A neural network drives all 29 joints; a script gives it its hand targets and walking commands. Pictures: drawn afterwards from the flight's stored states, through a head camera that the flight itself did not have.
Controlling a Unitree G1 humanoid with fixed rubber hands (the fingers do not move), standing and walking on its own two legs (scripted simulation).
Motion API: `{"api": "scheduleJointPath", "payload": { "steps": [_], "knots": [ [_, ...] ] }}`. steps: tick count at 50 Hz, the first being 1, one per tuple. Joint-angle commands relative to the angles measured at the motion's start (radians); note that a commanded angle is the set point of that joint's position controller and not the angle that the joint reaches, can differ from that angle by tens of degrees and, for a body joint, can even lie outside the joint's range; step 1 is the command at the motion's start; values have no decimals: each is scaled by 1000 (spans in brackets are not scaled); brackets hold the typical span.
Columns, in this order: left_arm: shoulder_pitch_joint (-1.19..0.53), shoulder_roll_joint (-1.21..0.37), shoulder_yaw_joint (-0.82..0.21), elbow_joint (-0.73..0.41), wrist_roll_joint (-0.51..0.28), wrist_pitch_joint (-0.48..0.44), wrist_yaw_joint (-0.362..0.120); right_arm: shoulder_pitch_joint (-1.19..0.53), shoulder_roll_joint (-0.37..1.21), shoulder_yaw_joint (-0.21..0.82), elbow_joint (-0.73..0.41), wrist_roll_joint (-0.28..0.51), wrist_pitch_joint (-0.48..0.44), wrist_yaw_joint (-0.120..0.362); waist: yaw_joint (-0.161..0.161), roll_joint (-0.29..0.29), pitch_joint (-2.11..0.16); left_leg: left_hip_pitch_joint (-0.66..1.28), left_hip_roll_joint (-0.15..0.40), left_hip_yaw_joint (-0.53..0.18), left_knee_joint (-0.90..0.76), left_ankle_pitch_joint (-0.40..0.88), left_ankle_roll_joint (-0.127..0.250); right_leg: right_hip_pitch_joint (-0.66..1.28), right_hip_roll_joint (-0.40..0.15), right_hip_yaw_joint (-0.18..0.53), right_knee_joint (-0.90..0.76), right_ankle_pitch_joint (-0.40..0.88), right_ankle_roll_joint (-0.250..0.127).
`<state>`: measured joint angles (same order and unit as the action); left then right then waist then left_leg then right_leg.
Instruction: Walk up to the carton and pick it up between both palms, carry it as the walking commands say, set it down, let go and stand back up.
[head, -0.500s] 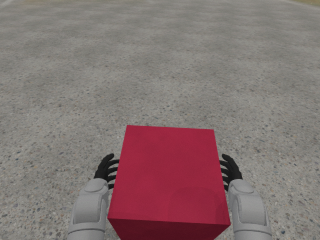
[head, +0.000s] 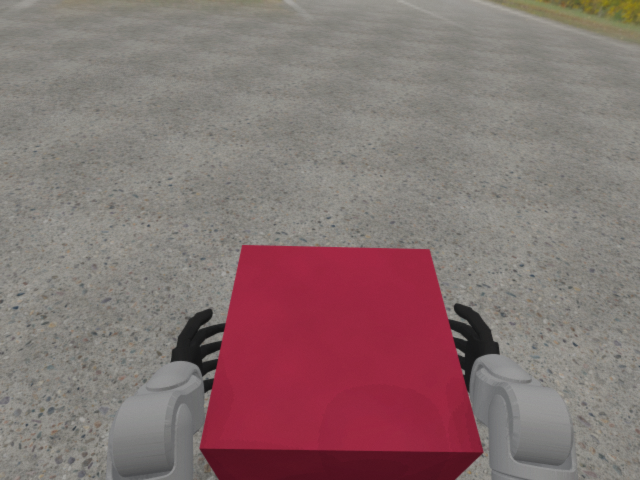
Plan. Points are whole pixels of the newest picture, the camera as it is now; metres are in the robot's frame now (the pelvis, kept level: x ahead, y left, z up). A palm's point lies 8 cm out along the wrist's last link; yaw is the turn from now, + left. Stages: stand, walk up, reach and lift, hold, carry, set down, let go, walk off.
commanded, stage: carry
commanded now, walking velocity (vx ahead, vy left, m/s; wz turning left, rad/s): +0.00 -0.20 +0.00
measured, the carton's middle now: (332, 382) +0.28 -0.01 +0.02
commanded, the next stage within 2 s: none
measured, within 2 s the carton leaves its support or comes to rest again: neither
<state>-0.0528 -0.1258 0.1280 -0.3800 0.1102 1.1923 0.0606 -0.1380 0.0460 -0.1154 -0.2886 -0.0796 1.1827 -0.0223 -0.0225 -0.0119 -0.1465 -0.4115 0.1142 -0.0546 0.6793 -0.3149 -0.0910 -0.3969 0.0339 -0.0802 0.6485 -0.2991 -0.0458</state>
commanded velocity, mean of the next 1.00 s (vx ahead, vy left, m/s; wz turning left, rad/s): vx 0.00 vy -0.20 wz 0.00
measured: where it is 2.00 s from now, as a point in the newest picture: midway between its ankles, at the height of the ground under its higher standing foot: outside the picture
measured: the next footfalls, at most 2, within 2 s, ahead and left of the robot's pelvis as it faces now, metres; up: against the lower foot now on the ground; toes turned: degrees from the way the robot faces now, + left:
left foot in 0.34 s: +0.01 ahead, +0.12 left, +0.00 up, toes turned +9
right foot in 0.72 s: +0.01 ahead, -0.21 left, +0.00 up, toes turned -5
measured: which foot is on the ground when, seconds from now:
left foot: down 0.00-0.18, up 0.20-0.32, down 0.34-0.72, up 0.74-0.98, down 1.00-1.00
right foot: down 0.00-0.34, up 0.36-0.70, down 0.72-1.00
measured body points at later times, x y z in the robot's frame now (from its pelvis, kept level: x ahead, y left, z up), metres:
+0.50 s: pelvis -0.04 -0.01 +0.02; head -0.06 +0.03 +0.47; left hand +0.21 +0.17 +0.07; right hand +0.23 -0.16 +0.11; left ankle -0.03 +0.11 -0.72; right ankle -0.01 -0.16 -0.66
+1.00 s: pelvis -0.06 -0.13 +0.01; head -0.09 -0.12 +0.45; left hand +0.18 +0.05 +0.08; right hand +0.22 -0.28 +0.10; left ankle -0.08 -0.06 -0.72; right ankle -0.03 -0.21 -0.72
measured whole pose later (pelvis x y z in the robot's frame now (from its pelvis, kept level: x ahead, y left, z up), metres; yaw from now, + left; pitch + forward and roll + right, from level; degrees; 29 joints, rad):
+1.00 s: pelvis -0.06 -0.13 +0.01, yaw +4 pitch +5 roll -2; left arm -0.03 -0.13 0.11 -0.41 0.10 1.18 0.06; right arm -0.10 0.07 -0.13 -0.36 -0.08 1.18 -0.02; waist 0.00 0.00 -0.16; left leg -0.40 0.06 0.14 0.69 -0.37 -0.01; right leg -0.40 0.02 -0.20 0.55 -0.24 -0.08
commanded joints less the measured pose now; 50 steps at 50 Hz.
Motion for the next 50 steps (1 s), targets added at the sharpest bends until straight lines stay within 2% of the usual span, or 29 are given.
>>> {"api": "scheduleJointPath", "payload": {
  "steps": [1, 3, 5, 7, 8, 9, 10, 12, 14, 15, 16, 17, 18, 19, 23, 27, 30, 33, 35, 36, 37, 38, 39, 40, 41, 44, 48, 49, 50],
  "knots": [
    [-503, -779, -727, -63, -389, 23, -219, -425, 855, 693, -118, 395, 20, 212, 6, 59, -150, 48, 43, 57, -21, 201, 71, 49, -143, 83, -123, 57, -24],
    [-514, -782, -742, -95, -401, 25, -220, -368, 845, 678, -95, 377, 22, 211, 9, 95, -153, 57, 125, -72, -114, 215, 94, 26, -97, 47, -84, -36, 5],
    [-549, -807, -752, -55, -413, 31, -227, -403, 863, 661, -59, 375, 28, 211, 12, 209, -101, 23, 122, -60, -157, 56, 105, -12, -75, 43, -50, -152, 13],
    [-509, -800, -737, -13, -408, 27, -240, -357, 854, 661, -33, 348, 23, 207, 25, 113, -64, -114, 80, -32, -131, -47, 82, 77, -118, 117, -146, -185, -4],
    [-522, -818, -744, -16, -414, 24, -240, -374, 861, 668, -60, 345, 20, 203, 23, -96, -66, -141, -13, 78, 37, -60, 52, 87, -192, 226, -314, -185, -23],
    [-527, -808, -728, -37, -404, 11, -239, -441, 869, 682, -96, 367, 18, 207, 28, -178, -62, -134, -66, 141, 245, -178, 24, 38, -288, 330, -428, -94, -41],
    [-533, -836, -738, -16, -402, 15, -234, -494, 872, 688, -117, 382, 19, 209, 25, -172, -88, -98, -48, 124, 350, -222, 34, 2, -306, 312, -413, -53, -85],
    [-551, -833, -765, -65, -407, 2, -222, -482, 891, 691, -120, 401, 6, 220, 18, -124, -122, 0, -35, 153, 343, -206, 52, -34, -248, 160, -382, -19, -86],
    [-544, -838, -771, -71, -403, 12, -214, -445, 875, 690, -133, 393, 9, 219, -4, -55, -154, 87, -11, 143, 19, -60, 93, -4, -203, 90, -230, 69, -76],
    [-538, -838, -763, -54, -391, 15, -205, -447, 888, 689, -120, 407, 11, 221, -13, 48, -184, 178, 2, 104, -150, -4, 106, -23, -164, 40, -116, 62, -50],
    [-538, -821, -745, -49, -387, 18, -206, -410, 880, 675, -88, 399, 21, 219, -22, 164, -154, 312, 177, -177, -329, -62, 149, -216, -105, 20, 39, -31, 16],
    [-501, -801, -763, -76, -384, 19, -199, -315, 864, 655, -27, 391, 20, 227, 10, 351, -139, 344, 439, -475, -383, 145, 216, -359, -61, 2, 217, -188, 75],
    [-528, -808, -782, -85, -402, 16, -209, -275, 856, 653, -22, 358, 14, 218, 5, 172, -142, 294, 432, -407, -352, 306, 283, -318, -102, 118, 343, -141, 68],
    [-554, -814, -779, -68, -419, 3, -218, -342, 864, 662, -76, 350, 1, 210, 1, 51, -145, 289, 378, -317, -308, 527, 264, -309, -102, 119, 357, -111, 58],
    [-523, -846, -792, -46, -428, -7, -222, -396, 851, 673, -168, 363, -17, 215, 18, 223, -141, 246, 205, -25, -274, 473, 160, -236, -72, 50, 323, -51, 83],
    [-528, -839, -820, -127, -428, -17, -198, -303, 859, 660, -128, 363, -12, 227, 5, 259, -165, 262, 187, 13, -280, 479, 162, -198, -48, -6, 204, -75, 87],
    [-486, -818, -806, -100, -412, -12, -202, -291, 823, 664, -130, 343, -8, 226, 2, 368, -154, 251, 194, 25, -273, 460, 163, -142, -44, -27, 75, -64, 90],
    [-340, -791, -762, -24, -380, -7, -209, -292, 805, 706, -176, 338, -11, 212, 7, 250, -235, 264, 160, 69, -154, 525, 118, 72, -30, -59, -298, 85, 61],
    [-378, -794, -762, -46, -399, -20, -219, -313, 819, 735, -184, 350, -13, 207, 6, -73, -213, -55, 81, 99, -35, 83, 41, 380, -194, 82, -346, 238, 38],
    [-361, -756, -752, -50, -390, -22, -219, -278, 827, 736, -146, 347, -13, 210, 10, -221, -215, -224, -23, 182, 161, -256, -4, 421, -393, 288, -315, 511, -31],
    [-404, -782, -755, -58, -384, -47, -221, -370, 850, 766, -186, 391, -12, 219, 20, -307, -188, -192, -17, 143, 299, -327, 10, 291, -372, 208, -273, 585, -127],
    [-434, -790, -746, -117, -384, -49, -216, -411, 880, 777, -183, 419, -14, 224, 25, -312, -172, -164, -14, 112, 391, -305, 7, 228, -330, 142, -287, 508, -126],
    [-420, -794, -756, -114, -385, -41, -216, -442, 897, 790, -221, 443, -22, 220, 16, -234, -166, -150, -23, 122, 418, -226, 20, 203, -260, 57, -283, 376, -99],
    [-414, -805, -753, -90, -390, -34, -219, -431, 895, 781, -210, 442, -19, 219, 16, -241, -143, -203, -30, 123, 421, -201, 17, 208, -251, 61, -278, 339, -94],
    [-423, -799, -754, -119, -387, -35, -216, -420, 881, 772, -220, 437, -16, 220, 19, -158, -130, -178, -24, 151, 385, -179, 32, 169, -270, 84, -289, 313, -116],
    [-446, -768, -749, -132, -391, -39, -217, -363, 871, 762, -161, 417, -13, 205, 23, -195, -169, -155, -44, 173, 301, -156, 52, 209, -262, 127, -296, 229, -143],
    [-494, -782, -770, -80, -401, -11, -223, -289, 858, 678, -101, 361, 4, 205, -2, -54, -172, 95, -39, 179, -123, -19, 102, 88, -253, 117, -225, 246, -130],
    [-461, -773, -772, -64, -394, -10, -225, -264, 832, 672, -105, 343, 0, 208, -12, 47, -173, 203, 18, 87, -282, 72, 108, 16, -204, 56, -109, 206, -69],
    [-442, -776, -776, -33, -394, -1, -221, -273, 826, 658, -81, 356, -1, 210, -17, 241, -152, 359, 236, -176, -388, 23, 151, -213, -155, 27, 23, 16, 0]
  ]
}}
